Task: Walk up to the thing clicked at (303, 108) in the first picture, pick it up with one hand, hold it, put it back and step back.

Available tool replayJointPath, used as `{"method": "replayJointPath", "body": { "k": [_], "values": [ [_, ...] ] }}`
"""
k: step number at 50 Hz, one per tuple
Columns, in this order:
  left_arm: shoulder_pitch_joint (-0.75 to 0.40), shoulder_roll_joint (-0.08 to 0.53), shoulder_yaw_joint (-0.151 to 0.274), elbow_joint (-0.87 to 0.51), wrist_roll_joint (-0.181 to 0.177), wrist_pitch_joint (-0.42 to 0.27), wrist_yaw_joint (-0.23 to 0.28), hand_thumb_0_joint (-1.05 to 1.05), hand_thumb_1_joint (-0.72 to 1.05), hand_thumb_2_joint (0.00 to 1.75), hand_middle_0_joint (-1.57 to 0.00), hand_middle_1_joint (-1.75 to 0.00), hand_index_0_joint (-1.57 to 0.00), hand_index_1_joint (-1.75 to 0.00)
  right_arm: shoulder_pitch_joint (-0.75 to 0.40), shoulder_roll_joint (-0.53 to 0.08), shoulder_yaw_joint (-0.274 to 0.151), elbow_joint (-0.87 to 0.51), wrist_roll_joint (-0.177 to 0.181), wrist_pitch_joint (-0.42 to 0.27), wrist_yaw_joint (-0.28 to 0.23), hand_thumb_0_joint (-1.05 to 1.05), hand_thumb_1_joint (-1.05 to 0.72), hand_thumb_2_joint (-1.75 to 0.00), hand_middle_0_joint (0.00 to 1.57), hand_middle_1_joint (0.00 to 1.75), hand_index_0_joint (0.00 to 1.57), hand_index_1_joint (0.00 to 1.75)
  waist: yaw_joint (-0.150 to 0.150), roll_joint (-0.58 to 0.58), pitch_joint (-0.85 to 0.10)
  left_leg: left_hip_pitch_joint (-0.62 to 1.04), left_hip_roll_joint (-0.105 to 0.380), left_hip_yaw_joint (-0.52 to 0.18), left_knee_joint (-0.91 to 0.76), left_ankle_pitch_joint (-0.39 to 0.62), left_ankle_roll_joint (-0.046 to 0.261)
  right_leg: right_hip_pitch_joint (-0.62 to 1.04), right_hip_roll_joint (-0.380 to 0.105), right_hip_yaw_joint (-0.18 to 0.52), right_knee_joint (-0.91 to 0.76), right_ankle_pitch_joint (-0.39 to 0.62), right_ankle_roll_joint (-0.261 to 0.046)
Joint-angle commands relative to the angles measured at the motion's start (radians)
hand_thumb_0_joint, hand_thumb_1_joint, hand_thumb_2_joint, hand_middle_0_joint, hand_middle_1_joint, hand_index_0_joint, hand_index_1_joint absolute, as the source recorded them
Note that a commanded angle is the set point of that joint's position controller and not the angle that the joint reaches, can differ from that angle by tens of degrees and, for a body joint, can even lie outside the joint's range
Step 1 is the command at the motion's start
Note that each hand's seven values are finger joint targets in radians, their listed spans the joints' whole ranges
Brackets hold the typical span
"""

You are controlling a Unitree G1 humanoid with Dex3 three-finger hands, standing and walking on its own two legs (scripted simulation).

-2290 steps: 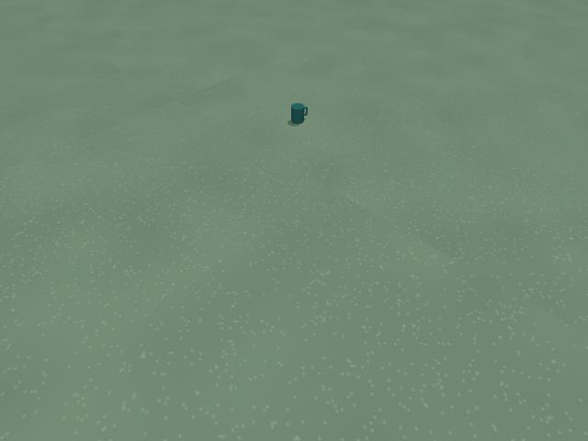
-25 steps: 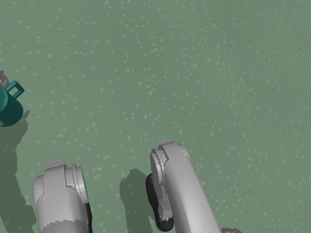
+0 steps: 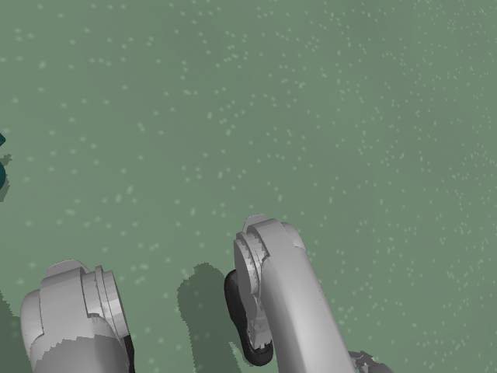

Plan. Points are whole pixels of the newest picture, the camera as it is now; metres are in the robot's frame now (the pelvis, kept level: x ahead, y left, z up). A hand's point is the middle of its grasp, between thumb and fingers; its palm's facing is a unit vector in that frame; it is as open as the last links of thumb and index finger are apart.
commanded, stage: rest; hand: left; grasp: from above
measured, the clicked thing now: out of the picture +0.48 +0.33 -0.25
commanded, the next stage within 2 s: open in 0.52 s
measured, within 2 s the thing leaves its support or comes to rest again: rests again in 0.20 s
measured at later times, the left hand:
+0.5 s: hand out of the picture +0.47 +0.33 -0.23, palm faces -0.46 -0.12 -0.88, open 10.9 cm
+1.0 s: hand out of the picture +0.47 +0.33 -0.23, palm faces -0.44 -0.12 -0.89, open 12.2 cm
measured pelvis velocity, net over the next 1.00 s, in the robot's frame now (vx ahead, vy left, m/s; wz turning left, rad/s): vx -0.01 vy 0.01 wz -0.06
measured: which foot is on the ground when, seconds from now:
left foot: down 0.00-1.00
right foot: down 0.00-1.00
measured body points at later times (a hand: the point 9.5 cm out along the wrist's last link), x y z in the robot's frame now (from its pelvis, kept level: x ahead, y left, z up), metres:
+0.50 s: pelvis +0.00 +0.00 -0.02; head +0.28 +0.10 +0.32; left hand +0.49 +0.33 -0.18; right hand +0.05 -0.26 -0.10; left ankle +0.07 +0.13 -0.30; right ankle +0.10 -0.14 -0.30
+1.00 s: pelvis -0.01 +0.01 -0.02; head +0.26 +0.12 +0.32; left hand +0.49 +0.33 -0.18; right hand +0.03 -0.26 -0.08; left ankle +0.07 +0.13 -0.30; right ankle +0.10 -0.13 -0.30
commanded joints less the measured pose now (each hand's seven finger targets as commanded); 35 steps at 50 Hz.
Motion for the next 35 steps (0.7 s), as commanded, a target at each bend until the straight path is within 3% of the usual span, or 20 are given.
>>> {"method": "replayJointPath", "body": {
  "k": [1,4,6,7,11,16,19,31,35],
  "values": [
    [-0.356,0.350,0.067,-0.271,-0.017,-0.024,0.086,0.00,0.65,1.08,-0.94,-1.07,-0.98,-1.04,0.223,-0.301,-0.093,0.005,-0.007,-0.002,-0.007,0.00,-0.91,-0.90,0.20,0.30,0.20,0.30,0.003,0.540,-0.800,0.694,0.020,0.117,-0.217,0.297,0.022,0.306,0.014,-0.133,-0.180,0.325,-0.098],
    [-0.370,0.359,0.074,-0.293,-0.016,-0.023,0.110,0.00,0.65,1.11,-0.95,-1.06,-0.98,-1.03,0.213,-0.290,-0.091,0.012,-0.010,-0.002,-0.005,0.00,-0.91,-0.90,0.20,0.30,0.20,0.30,0.004,0.568,-0.843,0.708,0.025,0.118,-0.204,0.304,0.025,0.315,0.020,-0.128,-0.168,0.342,-0.093],
    [-0.363,0.359,0.076,-0.264,-0.017,-0.015,0.127,0.00,0.59,1.09,-0.90,-1.01,-0.93,-0.98,0.202,-0.289,-0.087,0.016,-0.010,-0.005,-0.006,0.00,-0.90,-0.89,0.20,0.30,0.20,0.30,0.006,0.547,-0.816,0.665,0.024,0.123,-0.193,0.289,0.029,0.308,0.023,-0.128,-0.167,0.337,-0.093],
    [-0.354,0.358,0.083,-0.242,-0.009,-0.011,0.135,0.00,0.59,1.10,-0.90,-1.01,-0.92,-0.99,0.210,-0.296,-0.084,0.017,-0.017,-0.008,-0.007,0.00,-0.90,-0.90,0.20,0.30,0.20,0.30,-0.007,0.542,-0.787,0.658,0.022,0.126,-0.185,0.288,0.028,0.302,0.018,-0.131,-0.171,0.335,-0.095],
    [-0.360,0.349,0.056,-0.173,0.006,-0.002,0.151,0.00,0.60,1.07,-0.90,-0.99,-0.93,-0.97,0.204,-0.290,-0.069,0.019,-0.017,-0.018,-0.005,0.00,-0.89,-0.89,0.20,0.30,0.20,0.30,-0.022,0.520,-0.744,0.609,0.026,0.119,-0.177,0.248,0.035,0.297,0.027,-0.138,-0.165,0.318,-0.090],
    [-0.353,0.343,0.042,-0.103,-0.002,0.013,0.158,0.00,0.61,1.06,-0.90,-1.01,-0.93,-0.98,0.198,-0.310,-0.053,0.011,-0.018,-0.035,-0.004,0.00,-0.89,-0.89,0.20,0.30,0.20,0.30,-0.034,0.489,-0.702,0.588,0.025,0.108,-0.171,0.252,0.032,0.292,0.028,-0.153,-0.157,0.314,-0.094],
    [-0.348,0.352,0.036,-0.081,-0.007,0.016,0.159,0.00,0.63,1.05,-0.91,-1.01,-0.94,-0.98,0.195,-0.316,-0.038,0.006,-0.021,-0.042,-0.002,0.00,-0.89,-0.89,0.20,0.30,0.20,0.30,-0.043,0.476,-0.722,0.595,0.027,0.098,-0.165,0.277,0.034,0.327,0.031,-0.160,-0.151,0.342,-0.086],
    [-0.352,0.366,-0.018,0.051,-0.001,-0.013,0.173,0.00,0.55,1.00,-0.85,-1.00,-0.89,-0.96,0.171,-0.325,0.012,-0.003,-0.034,-0.054,-0.010,0.00,-0.89,-0.89,0.20,0.30,0.20,0.30,-0.074,0.413,-0.618,0.486,0.034,0.079,-0.151,0.178,0.042,0.330,0.049,-0.175,-0.162,0.274,-0.081],
    [-0.353,0.379,-0.020,0.054,0.002,-0.017,0.185,0.00,0.23,0.93,-0.53,-0.99,-0.57,-0.95,0.159,-0.332,0.018,-0.011,-0.036,-0.060,-0.017,0.00,-0.89,-0.89,0.20,0.30,0.20,0.30,-0.069,0.442,-0.580,0.488,0.032,0.077,-0.160,0.153,0.037,0.301,0.048,-0.182,-0.160,0.250,-0.085]
  ]
}}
